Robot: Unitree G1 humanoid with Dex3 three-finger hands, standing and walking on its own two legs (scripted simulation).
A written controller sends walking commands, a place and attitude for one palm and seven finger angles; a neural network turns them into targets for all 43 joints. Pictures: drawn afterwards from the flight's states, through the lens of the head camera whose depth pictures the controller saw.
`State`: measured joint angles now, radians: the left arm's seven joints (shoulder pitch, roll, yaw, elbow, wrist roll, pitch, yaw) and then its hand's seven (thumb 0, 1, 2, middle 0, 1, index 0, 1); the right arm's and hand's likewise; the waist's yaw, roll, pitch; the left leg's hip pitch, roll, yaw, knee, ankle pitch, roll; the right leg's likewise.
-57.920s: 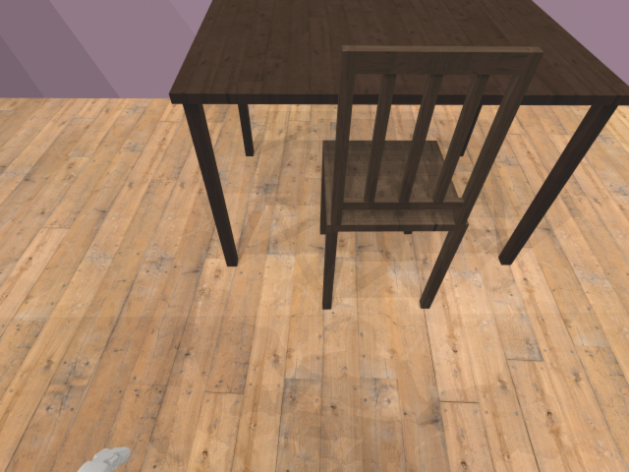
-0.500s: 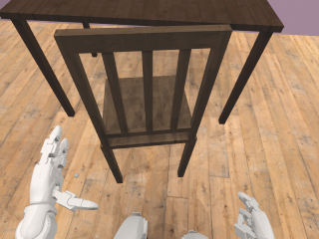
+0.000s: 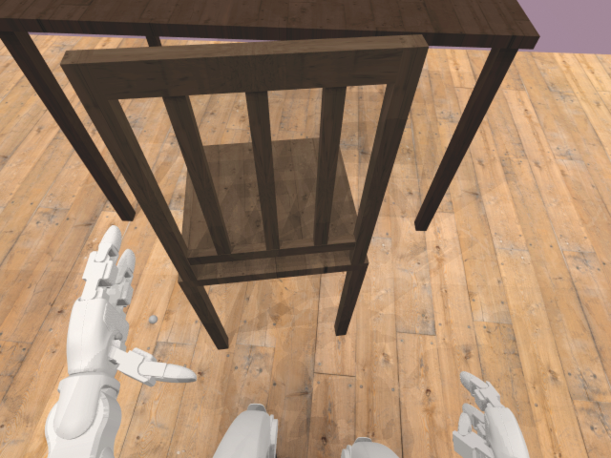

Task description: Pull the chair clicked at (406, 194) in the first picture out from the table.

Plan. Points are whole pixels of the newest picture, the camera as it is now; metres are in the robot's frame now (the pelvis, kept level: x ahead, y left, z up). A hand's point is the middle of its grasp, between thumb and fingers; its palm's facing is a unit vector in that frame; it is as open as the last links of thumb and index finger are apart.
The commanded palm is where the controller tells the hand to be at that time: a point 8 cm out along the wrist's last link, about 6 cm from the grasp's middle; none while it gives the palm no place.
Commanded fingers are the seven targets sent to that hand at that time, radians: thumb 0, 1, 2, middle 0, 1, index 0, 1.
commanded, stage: aim the fingers beside a spindle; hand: left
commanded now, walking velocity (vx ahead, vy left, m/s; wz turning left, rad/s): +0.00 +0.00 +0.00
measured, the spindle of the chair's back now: (266, 185) +0.49 +0.09 +0.04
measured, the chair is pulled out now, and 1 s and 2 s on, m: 0.25 0.25 0.25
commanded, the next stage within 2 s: none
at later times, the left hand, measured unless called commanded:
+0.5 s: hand (186, 313) +0.29 +0.17 +0.02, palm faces +0.13 -0.99 -0.02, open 16.9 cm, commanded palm +0.27 +0.22 +0.02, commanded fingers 0.00 -0.50 0.30 -0.06 -0.08 -0.06 -0.08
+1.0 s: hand (216, 291) +0.33 +0.14 +0.00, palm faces +0.12 -0.99 -0.01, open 16.9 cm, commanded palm +0.31 +0.19 -0.01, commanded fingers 0.00 -0.50 0.30 -0.06 -0.08 -0.06 -0.08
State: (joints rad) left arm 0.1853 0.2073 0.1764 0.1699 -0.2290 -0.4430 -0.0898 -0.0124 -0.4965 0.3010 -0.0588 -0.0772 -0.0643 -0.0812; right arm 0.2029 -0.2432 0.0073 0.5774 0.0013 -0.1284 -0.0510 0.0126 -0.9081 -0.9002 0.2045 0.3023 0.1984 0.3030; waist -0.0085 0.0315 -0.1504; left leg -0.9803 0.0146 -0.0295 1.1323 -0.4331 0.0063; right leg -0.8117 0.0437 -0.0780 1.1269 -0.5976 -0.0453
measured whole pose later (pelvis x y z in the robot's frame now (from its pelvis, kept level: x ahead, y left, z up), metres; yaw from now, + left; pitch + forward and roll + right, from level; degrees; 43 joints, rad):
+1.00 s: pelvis -0.01 +0.01 -0.03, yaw -1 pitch +21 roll -3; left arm -0.10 0.12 0.02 0.39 -0.09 -0.50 0.13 -0.01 -0.50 0.30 -0.06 -0.08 -0.06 -0.08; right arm 0.19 -0.23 0.00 0.57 -0.02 0.00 0.00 0.01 -0.91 -0.90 0.20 0.30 0.20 0.30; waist -0.03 0.03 -0.17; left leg -1.15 0.01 -0.01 1.26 -0.46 0.03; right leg -0.99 0.03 -0.07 1.26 -0.63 -0.03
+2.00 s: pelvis -0.01 +0.00 -0.03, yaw -1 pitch +21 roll -2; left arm -0.09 0.13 0.06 0.42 -0.09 -0.54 0.13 -0.01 -0.50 0.30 -0.06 -0.08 -0.06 -0.08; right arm 0.18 -0.23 0.00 0.57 -0.02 0.05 0.01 0.01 -0.91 -0.90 0.20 0.30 0.20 0.30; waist -0.03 0.03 -0.18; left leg -1.16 0.02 -0.01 1.26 -0.47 0.01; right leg -1.00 0.05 -0.06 1.28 -0.64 -0.05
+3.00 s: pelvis -0.01 +0.01 -0.03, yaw -2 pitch +22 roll -2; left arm -0.35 0.17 0.16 0.65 -0.08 -0.52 0.15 -0.01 -0.50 0.30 -0.06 -0.08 -0.06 -0.08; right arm 0.21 -0.23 0.01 0.60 -0.03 0.07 0.01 0.01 -0.91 -0.90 0.20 0.30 0.20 0.30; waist -0.07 0.03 -0.18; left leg -1.20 0.03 -0.01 1.27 -0.47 0.02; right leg -1.04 0.05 -0.06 1.28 -0.64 -0.04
